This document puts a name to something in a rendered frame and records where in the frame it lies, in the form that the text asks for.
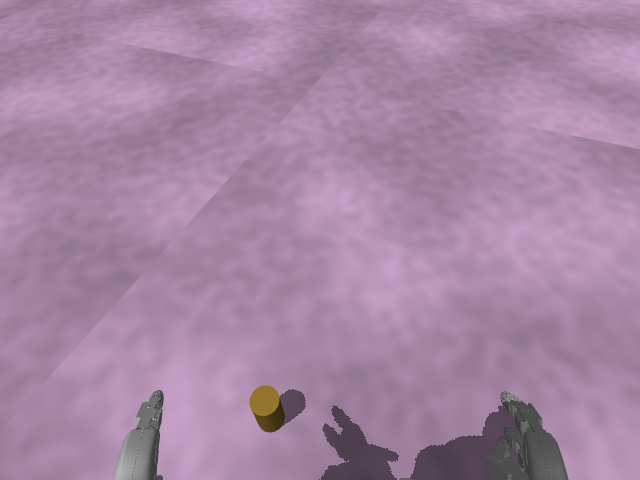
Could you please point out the left robot hand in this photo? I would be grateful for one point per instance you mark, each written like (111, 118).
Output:
(138, 457)

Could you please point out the right robot hand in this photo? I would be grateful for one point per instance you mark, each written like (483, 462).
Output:
(538, 453)

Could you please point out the can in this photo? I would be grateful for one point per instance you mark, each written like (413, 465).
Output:
(266, 406)

